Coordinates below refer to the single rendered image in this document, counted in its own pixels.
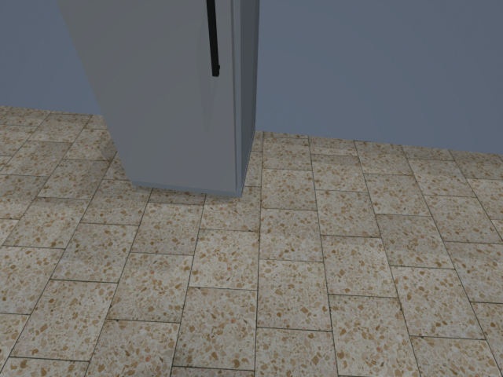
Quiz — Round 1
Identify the fridge door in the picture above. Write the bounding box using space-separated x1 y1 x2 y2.
56 0 237 192

